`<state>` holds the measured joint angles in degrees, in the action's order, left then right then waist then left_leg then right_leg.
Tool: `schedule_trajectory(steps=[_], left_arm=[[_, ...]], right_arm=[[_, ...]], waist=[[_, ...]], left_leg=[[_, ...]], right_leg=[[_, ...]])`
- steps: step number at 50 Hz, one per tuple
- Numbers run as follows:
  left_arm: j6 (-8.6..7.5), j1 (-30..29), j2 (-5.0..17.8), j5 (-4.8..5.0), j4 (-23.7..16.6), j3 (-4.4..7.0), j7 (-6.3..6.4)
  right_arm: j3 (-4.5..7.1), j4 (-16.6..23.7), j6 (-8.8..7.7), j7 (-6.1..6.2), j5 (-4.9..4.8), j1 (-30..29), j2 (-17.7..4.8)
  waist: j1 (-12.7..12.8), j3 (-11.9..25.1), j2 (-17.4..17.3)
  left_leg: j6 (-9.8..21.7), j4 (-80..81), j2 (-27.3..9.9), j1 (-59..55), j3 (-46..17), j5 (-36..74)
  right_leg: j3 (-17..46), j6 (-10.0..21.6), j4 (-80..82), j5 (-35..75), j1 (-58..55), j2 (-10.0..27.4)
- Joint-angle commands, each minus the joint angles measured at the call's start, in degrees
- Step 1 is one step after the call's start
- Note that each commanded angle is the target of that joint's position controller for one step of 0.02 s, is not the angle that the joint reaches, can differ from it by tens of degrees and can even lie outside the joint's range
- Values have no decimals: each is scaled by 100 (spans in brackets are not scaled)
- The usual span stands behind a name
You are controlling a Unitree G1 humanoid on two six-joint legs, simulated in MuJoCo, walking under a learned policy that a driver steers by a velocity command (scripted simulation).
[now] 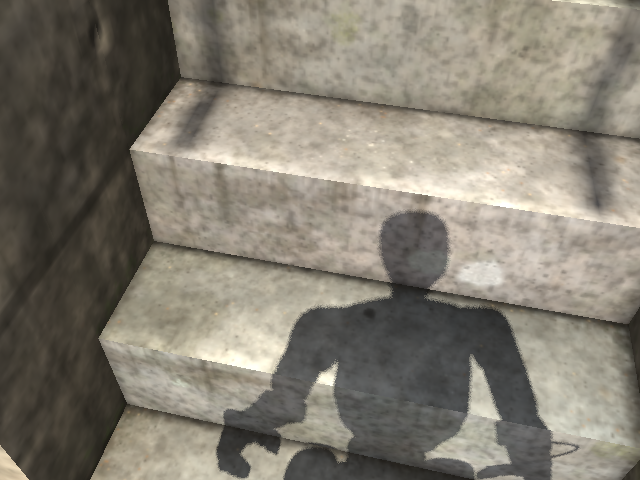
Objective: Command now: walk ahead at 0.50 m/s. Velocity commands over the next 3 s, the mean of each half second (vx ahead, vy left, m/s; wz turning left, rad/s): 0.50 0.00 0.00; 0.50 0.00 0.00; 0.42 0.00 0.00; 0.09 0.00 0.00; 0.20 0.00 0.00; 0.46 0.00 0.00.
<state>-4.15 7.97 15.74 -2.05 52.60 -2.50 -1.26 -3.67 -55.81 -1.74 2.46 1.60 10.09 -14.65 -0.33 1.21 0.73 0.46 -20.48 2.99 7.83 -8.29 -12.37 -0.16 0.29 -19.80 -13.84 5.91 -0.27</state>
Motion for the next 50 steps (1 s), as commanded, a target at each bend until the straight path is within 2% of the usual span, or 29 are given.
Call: schedule_trajectory(steps=[1,2,3,4,6,10,18,19,22,23,24,26,27,29,33,38,39,41,42,43,44,46,48,50], left_arm=[[-78,-246,451,-51,-326,67,7],[-73,-194,544,-32,-315,70,23],[-77,-195,672,-11,-315,96,28],[-76,-209,719,-2,-327,106,30],[-58,-221,698,15,-329,96,30],[-23,-202,634,11,-282,78,41],[-32,-192,639,16,-227,79,54],[-65,-251,757,23,-274,135,34],[-90,-253,568,16,-275,111,16],[-99,-244,565,14,-277,113,15],[-67,-153,442,-12,-236,48,32],[-71,-144,685,8,-241,93,49],[-72,-164,713,8,-261,98,48],[-61,-170,691,24,-266,90,44],[-34,-127,647,23,-218,77,55],[-40,-121,630,23,-203,79,54],[-78,-178,726,26,-242,127,37],[-100,-184,596,16,-245,110,24],[-107,-169,573,19,-242,108,21],[-73,-90,452,7,-205,48,38],[-67,-77,585,15,-201,72,46],[-69,-83,700,20,-222,98,51],[-60,-93,682,31,-230,93,51],[-47,-87,647,32,-216,83,54]], right_arm=[[55,258,-62,30,32,-260,-444],[38,237,-39,26,54,-89,-429],[58,233,-36,22,47,-43,-556],[70,247,-33,16,36,-47,-641],[62,245,-23,2,18,-57,-644],[47,212,-4,2,23,-61,-600],[45,185,-15,-1,34,-70,-579],[137,255,-64,7,28,-160,-774],[136,261,-86,7,9,-202,-626],[138,265,-90,9,10,-196,-606],[42,186,-47,13,38,-104,-377],[65,200,-42,2,47,-18,-549],[79,212,-42,-1,34,-24,-622],[73,210,-34,-9,19,-30,-621],[59,183,-18,-12,27,-28,-580],[69,159,-26,3,30,-25,-579],[150,245,-73,8,26,-142,-751],[150,261,-92,5,12,-201,-656],[148,260,-95,4,11,-180,-613],[57,174,-50,5,28,-73,-384],[68,166,-41,5,41,12,-442],[93,181,-45,-1,38,19,-595],[91,179,-42,-8,24,9,-598],[83,169,-33,-8,22,3,-570]], waist=[[34,-298,-181],[5,-123,-89],[-16,72,-41],[-16,239,-62],[-8,369,-90],[5,172,-75],[8,138,-86],[-4,244,-19],[12,-37,-132],[10,-99,-140],[37,-227,-198],[-12,64,-90],[-12,203,-92],[-4,311,-112],[5,127,-104],[10,94,-90],[1,196,-42],[21,62,-129],[16,-6,-136],[38,-166,-188],[-12,-122,-89],[-5,150,-86],[2,244,-111],[7,161,-109]], left_leg=[[256,331,-407,261,-308,1170],[132,272,-436,59,-316,1786],[79,198,-454,-119,-297,2159],[60,162,-462,-218,-291,2302],[52,205,-466,-265,-296,2132],[52,361,-457,-132,-314,1714],[54,438,-469,-101,-323,1557],[185,399,-431,-114,-254,1156],[283,400,-400,80,-278,664],[294,375,-400,108,-283,746],[135,439,-442,149,-335,1259],[62,314,-473,-124,-317,2041],[53,286,-477,-202,-313,2137],[50,319,-479,-242,-316,1981],[55,437,-468,-127,-331,1645],[65,472,-462,-91,-329,1501],[192,441,-438,-119,-280,1217],[265,439,-423,-32,-301,917],[279,431,-420,-1,-306,903],[135,487,-451,71,-354,1292],[92,447,-455,-15,-336,1641],[70,358,-468,-179,-321,1978],[64,375,-469,-207,-320,1865],[65,429,-463,-147,-329,1699]], right_leg=[[282,-135,388,957,235,306],[331,-204,450,1604,57,366],[322,-225,406,1995,-88,376],[317,-235,386,2150,-209,387],[317,-239,432,1992,-326,382],[314,-231,568,1560,-257,355],[306,-230,637,1313,-207,359],[157,-106,475,684,-218,250],[142,-53,431,186,102,205],[142,-47,401,243,147,205],[319,-183,622,979,135,346],[321,-219,538,1797,-129,388],[316,-226,517,1919,-223,397],[314,-233,545,1758,-304,392],[307,-226,643,1375,-220,368],[289,-231,651,1195,-172,354],[154,-115,506,689,-176,265],[141,-82,482,348,29,239],[137,-74,463,329,85,233],[308,-196,666,936,91,358],[303,-219,625,1320,-6,370],[297,-231,560,1672,-190,391],[296,-235,575,1554,-260,387],[292,-235,614,1384,-230,374]])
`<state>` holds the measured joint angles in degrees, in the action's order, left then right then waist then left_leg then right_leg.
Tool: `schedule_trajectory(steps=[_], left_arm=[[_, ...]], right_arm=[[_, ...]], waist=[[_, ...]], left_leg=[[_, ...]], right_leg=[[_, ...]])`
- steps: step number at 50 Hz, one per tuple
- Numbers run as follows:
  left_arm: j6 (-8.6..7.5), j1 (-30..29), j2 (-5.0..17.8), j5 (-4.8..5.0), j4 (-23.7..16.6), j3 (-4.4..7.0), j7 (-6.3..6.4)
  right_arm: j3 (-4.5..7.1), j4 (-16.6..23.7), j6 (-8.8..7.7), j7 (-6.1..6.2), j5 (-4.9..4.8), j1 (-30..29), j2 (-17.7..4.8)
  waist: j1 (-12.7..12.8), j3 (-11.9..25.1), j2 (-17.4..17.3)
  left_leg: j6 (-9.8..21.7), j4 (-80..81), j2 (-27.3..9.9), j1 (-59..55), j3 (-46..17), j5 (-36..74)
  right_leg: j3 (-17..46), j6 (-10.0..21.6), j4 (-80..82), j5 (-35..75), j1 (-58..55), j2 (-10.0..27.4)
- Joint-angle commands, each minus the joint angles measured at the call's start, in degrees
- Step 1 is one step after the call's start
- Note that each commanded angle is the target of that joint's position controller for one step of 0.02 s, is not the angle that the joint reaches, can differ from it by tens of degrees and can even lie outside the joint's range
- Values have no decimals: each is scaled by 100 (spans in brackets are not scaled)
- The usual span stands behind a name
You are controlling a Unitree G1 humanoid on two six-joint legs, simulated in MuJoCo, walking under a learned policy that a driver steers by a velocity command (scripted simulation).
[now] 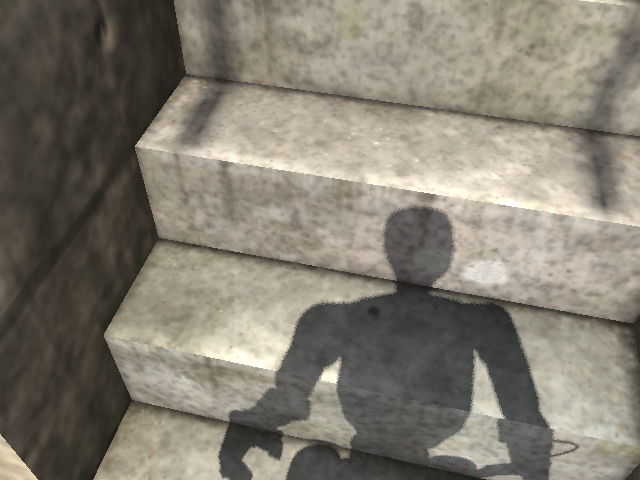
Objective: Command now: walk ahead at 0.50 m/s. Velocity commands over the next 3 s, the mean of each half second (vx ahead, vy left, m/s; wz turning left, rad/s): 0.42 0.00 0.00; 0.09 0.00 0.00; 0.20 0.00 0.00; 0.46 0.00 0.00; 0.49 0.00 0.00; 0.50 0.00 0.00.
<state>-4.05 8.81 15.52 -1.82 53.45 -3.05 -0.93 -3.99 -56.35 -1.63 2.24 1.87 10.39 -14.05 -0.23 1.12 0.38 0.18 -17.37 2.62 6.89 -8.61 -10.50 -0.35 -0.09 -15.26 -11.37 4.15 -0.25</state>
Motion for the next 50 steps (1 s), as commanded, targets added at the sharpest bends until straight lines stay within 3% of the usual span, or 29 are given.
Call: schedule_trajectory(steps=[1,15,16,17,19,29,30,32,35,50], left_arm=[[-53,-163,666,6,-294,136,22],[-64,-82,676,10,-236,143,25],[-84,-118,730,58,-216,171,26],[-116,-106,809,40,-211,207,11],[-118,-35,721,26,-151,206,-7],[-31,127,702,32,60,262,-19],[-31,141,783,25,85,296,18],[-2,239,660,-30,122,259,66],[3,318,676,2,170,275,71],[-1,611,580,44,166,322,122]], right_arm=[[114,219,-41,15,-3,-27,-629],[124,173,-45,10,6,47,-640],[177,182,-97,6,-53,56,-791],[251,234,-153,8,-41,-36,-923],[262,192,-165,1,-36,19,-824],[364,57,-46,18,-28,237,-787],[406,38,-45,55,-28,241,-874],[381,32,70,58,36,208,-731],[414,-6,149,77,17,306,-758],[538,-27,232,126,-18,446,-648]], waist=[[-2,133,-71],[0,64,-61],[-19,101,-114],[-16,128,-51],[1,47,-60],[-2,-58,-70],[-7,-38,-49],[32,-68,-55],[3,-66,-70],[6,-154,-59]], left_leg=[[95,137,-424,-33,-301,1462],[114,172,-426,-18,-316,1499],[98,131,-375,-56,-297,1484],[183,147,-389,-66,-278,1374],[220,110,-384,-53,-275,1416],[248,-103,-330,63,-221,1244],[258,-97,-285,96,-233,1082],[257,-138,-325,142,-247,1232],[265,-207,-320,101,-239,1241],[253,-341,-318,295,-241,907]], right_leg=[[310,-196,177,1085,-36,368],[298,-203,206,1056,9,385],[284,-191,132,1152,-5,356],[196,-97,47,920,22,320],[188,-79,22,894,127,325],[142,-66,-212,774,319,300],[166,-50,-215,625,319,264],[167,-41,-164,608,375,286],[172,-29,-185,608,450,283],[226,54,-252,276,686,291]])
Over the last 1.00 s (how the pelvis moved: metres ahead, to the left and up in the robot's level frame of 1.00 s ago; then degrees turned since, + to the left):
0.00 0.00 0.00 0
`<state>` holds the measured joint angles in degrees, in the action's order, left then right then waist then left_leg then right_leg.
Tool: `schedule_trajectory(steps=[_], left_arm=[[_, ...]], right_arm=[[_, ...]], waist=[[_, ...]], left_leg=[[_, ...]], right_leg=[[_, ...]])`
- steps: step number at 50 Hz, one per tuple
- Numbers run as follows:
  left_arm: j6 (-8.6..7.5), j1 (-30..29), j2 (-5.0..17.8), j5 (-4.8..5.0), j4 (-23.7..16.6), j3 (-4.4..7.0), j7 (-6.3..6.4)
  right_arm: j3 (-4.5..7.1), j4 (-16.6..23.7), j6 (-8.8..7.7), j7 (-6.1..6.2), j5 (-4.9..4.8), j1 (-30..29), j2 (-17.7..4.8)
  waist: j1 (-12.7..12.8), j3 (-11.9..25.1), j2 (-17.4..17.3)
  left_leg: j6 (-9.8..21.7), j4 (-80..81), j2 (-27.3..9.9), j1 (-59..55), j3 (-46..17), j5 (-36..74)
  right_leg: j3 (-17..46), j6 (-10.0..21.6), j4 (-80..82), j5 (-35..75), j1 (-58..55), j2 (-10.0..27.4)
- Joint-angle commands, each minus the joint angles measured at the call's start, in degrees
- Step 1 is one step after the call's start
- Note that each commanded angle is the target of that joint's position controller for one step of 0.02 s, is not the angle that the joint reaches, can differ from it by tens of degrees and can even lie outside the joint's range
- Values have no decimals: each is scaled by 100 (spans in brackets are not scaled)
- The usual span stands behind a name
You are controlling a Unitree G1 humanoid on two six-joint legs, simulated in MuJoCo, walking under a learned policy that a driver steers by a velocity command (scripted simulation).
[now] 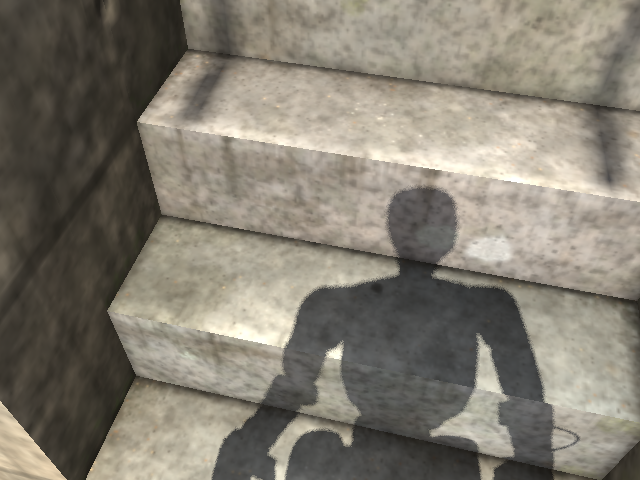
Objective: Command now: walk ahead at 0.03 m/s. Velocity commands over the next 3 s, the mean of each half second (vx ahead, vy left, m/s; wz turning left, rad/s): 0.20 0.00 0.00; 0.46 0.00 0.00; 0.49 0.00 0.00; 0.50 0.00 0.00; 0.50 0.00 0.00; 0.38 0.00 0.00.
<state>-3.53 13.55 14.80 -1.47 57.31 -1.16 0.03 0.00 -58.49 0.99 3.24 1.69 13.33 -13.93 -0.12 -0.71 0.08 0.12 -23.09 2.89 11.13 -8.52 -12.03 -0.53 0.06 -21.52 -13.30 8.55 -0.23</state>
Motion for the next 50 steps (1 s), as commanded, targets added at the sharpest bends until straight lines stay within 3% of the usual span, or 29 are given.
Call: schedule_trajectory(steps=[1,6,7,8,11,17,18,19,20,21,23,26,36,37,38,50], left_arm=[[-54,144,642,9,-229,135,29],[-57,192,613,10,-278,151,38],[-59,277,454,-23,-216,106,33],[-60,269,371,-37,-192,79,27],[-79,117,433,-27,-210,88,51],[-139,127,432,31,-244,127,75],[-158,114,481,60,-270,147,46],[-167,90,381,66,-307,125,-5],[-177,115,378,55,-314,132,-28],[-157,88,234,-12,-347,56,-33],[-159,91,478,18,-365,98,-28],[-140,-9,494,39,-436,85,-40],[-119,-316,511,23,-537,55,-29],[-134,-425,547,74,-541,79,-22],[-139,-475,552,74,-559,74,-18],[-102,-731,636,39,-589,112,-20]], right_arm=[[145,191,-29,27,-1,153,-653],[168,211,-25,31,-3,161,-617],[128,130,-23,29,18,278,-469],[103,89,-22,26,25,284,-385],[95,79,-75,40,22,141,-415],[83,82,-222,60,-32,67,-360],[76,63,-276,76,-61,150,-331],[52,72,-300,53,-71,136,-274],[55,73,-317,46,-73,163,-278],[-48,17,-295,27,-39,227,-93],[-46,46,-297,9,-25,241,-239],[-54,117,-289,-2,-65,171,-322],[-113,270,-292,-36,-38,-85,-349],[-67,317,-348,-35,-100,-151,-486],[-72,335,-377,-40,-106,-203,-470],[-99,393,-463,-95,-50,-494,-582]], waist=[[-5,21,-31],[-3,-2,-44],[-19,146,-47],[-21,50,-40],[-32,-189,-11],[-5,-104,-59],[-27,-113,-25],[1,-180,-75],[3,-116,-73],[20,-146,-156],[17,150,-81],[23,461,-36],[10,322,-9],[-9,359,-81],[-2,334,-68],[-10,304,-54]], left_leg=[[258,228,-345,-113,-251,1033],[252,212,-350,-57,-258,937],[241,337,-344,-177,-249,647],[227,432,-305,-154,-226,307],[218,544,-240,29,-197,-69],[326,411,-201,89,-141,162],[362,391,-187,118,-117,97],[395,302,-232,137,-101,357],[425,225,-230,94,-92,538],[279,338,-324,53,-203,1293],[200,225,-375,-270,-208,2261],[191,226,-395,-497,-225,2409],[152,466,-430,-507,-286,2224],[138,470,-373,-535,-270,1989],[140,498,-375,-497,-281,1899],[198,562,-381,-494,-289,1827]], right_leg=[[250,45,373,441,258,291],[271,64,365,338,304,296],[234,49,463,6,258,266],[213,24,565,-310,304,217],[230,26,682,-592,364,164],[216,132,547,-445,118,130],[216,139,475,-423,81,130],[194,155,411,-248,118,156],[172,172,340,-102,81,142],[340,2,543,800,45,276],[294,-66,455,1823,-258,298],[273,-97,456,1995,-485,310],[290,-151,656,1756,-511,345],[268,-143,615,1622,-512,300],[274,-145,627,1563,-499,307],[283,-147,615,1396,-502,338]])
Over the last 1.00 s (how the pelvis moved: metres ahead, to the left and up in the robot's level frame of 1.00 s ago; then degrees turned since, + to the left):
-0.02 0.00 -0.01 0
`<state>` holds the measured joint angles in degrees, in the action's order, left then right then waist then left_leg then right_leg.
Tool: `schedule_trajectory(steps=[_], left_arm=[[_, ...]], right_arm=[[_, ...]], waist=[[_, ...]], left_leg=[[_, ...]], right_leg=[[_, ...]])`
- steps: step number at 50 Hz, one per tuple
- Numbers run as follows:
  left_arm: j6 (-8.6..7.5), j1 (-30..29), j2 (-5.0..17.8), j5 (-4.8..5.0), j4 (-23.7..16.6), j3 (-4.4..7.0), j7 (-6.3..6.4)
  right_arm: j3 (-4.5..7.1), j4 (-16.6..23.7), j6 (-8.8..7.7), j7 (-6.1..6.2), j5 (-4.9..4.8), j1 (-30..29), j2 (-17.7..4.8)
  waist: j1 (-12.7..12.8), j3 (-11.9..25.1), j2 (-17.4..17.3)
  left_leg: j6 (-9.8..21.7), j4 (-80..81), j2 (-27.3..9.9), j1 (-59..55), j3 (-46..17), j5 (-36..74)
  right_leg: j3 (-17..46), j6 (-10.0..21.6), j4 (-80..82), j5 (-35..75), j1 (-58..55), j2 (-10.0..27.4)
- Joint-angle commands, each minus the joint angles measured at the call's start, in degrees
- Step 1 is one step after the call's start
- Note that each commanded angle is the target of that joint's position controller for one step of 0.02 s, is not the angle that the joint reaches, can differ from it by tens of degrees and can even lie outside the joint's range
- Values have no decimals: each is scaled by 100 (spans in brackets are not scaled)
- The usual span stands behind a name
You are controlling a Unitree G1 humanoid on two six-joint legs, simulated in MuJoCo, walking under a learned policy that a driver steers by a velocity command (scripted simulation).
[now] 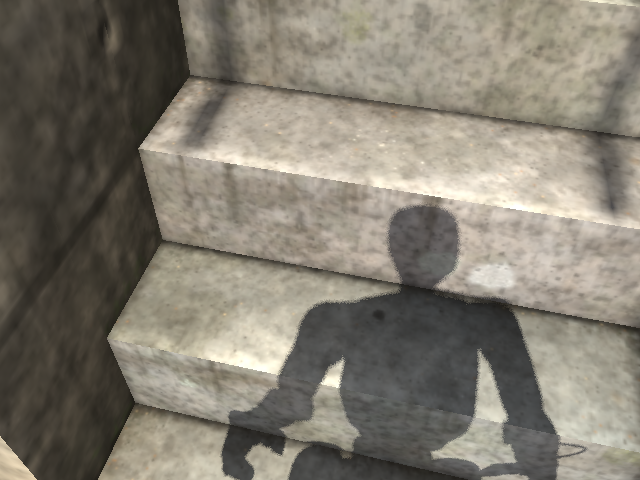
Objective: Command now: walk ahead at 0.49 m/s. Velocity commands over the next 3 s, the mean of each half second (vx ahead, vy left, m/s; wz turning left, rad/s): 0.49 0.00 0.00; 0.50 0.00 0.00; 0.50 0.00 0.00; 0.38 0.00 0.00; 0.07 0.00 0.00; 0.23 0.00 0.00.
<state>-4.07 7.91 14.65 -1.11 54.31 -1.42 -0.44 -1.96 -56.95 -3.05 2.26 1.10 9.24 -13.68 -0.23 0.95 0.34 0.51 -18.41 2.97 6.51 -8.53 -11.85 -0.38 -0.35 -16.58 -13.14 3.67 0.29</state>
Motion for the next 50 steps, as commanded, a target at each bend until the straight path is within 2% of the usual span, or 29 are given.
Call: schedule_trajectory(steps=[1,4,5,8,10,16,20,21,23,26,31,32,33,37,38,40,50], left_arm=[[-54,-136,646,11,-280,139,22],[-36,-219,713,-3,-286,160,38],[-20,-272,759,-1,-328,166,54],[4,-249,679,-14,-362,146,55],[23,-274,747,-9,-367,161,62],[72,-269,751,-20,-392,152,106],[78,-275,763,-26,-412,148,116],[40,-324,828,-9,-452,179,106],[7,-342,746,-13,-455,160,97],[-29,-327,766,-23,-471,161,88],[-48,-346,836,-23,-526,159,72],[-5,-286,805,-43,-498,137,77],[18,-260,860,-35,-504,147,79],[74,-282,848,-36,-528,137,93],[40,-351,877,-25,-567,152,90],[8,-375,827,-33,-561,139,88],[-34,-392,897,-38,-616,136,63]], right_arm=[[90,246,-52,-22,3,-89,-587],[88,280,-56,-31,14,-191,-650],[87,271,-103,-36,-7,-188,-648],[79,211,-166,-78,-27,-127,-672],[80,218,-174,-85,-14,-215,-702],[59,193,-205,-122,-13,-251,-717],[48,182,-216,-141,-11,-266,-743],[108,269,-227,-135,9,-347,-893],[101,319,-220,-132,11,-428,-828],[95,360,-222,-135,12,-396,-798],[85,456,-224,-156,23,-401,-828],[40,362,-213,-159,-9,-295,-742],[42,349,-212,-163,-13,-226,-782],[30,338,-210,-180,-4,-305,-840],[70,440,-216,-179,29,-442,-942],[63,481,-209,-178,32,-526,-896],[58,591,-200,-186,34,-487,-926]], waist=[[-1,103,-154],[9,127,-86],[-19,148,-17],[-12,240,-64],[18,221,-55],[21,190,-61],[16,182,-66],[20,230,-47],[24,111,-127],[11,81,-116],[6,287,-80],[1,285,-89],[-15,340,-36],[17,355,-42],[35,335,-32],[38,211,-67],[18,309,-62]], left_leg=[[150,118,-379,-5,-290,1815],[123,131,-379,-11,-290,1803],[116,169,-419,-31,-314,1796],[145,187,-446,-29,-325,1845],[132,213,-435,-10,-318,1755],[139,280,-444,61,-338,1552],[150,297,-448,77,-349,1501],[216,326,-449,55,-358,1168],[268,377,-455,110,-410,865],[280,328,-456,71,-400,1173],[244,216,-473,-108,-354,1840],[175,157,-454,-99,-322,2109],[150,137,-456,-127,-307,2217],[145,189,-457,-58,-326,1939],[201,268,-475,-41,-355,1654],[231,315,-477,-7,-389,1473],[206,281,-491,-134,-368,1806]], right_leg=[[286,-99,130,1353,-35,288],[297,-127,177,1348,-40,283],[361,-82,227,1451,-15,326],[363,-64,213,1529,-168,375],[372,-87,255,1427,-135,354],[373,-105,298,1210,-112,361],[371,-113,304,1158,-88,367],[263,-53,228,761,-63,293],[264,-37,223,586,105,287],[279,-32,195,802,148,312],[330,-41,194,1346,-12,380],[420,-109,236,1705,-66,441],[404,-120,206,1823,-141,432],[396,-133,244,1577,-202,417],[317,-74,243,1204,-164,366],[329,-60,297,1033,-33,369],[347,-67,292,1347,-77,414]])
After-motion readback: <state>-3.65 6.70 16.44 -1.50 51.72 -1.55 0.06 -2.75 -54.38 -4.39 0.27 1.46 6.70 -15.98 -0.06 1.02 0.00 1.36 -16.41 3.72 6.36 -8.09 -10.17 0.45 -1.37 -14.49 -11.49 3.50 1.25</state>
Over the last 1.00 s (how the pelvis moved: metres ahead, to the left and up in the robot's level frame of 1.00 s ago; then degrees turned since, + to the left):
0.03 0.00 0.00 0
